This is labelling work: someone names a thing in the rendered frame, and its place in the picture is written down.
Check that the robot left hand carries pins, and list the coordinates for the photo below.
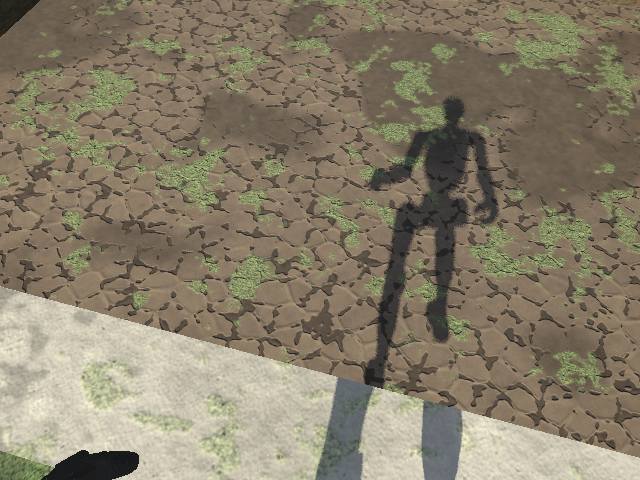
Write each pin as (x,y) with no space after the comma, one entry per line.
(97,466)

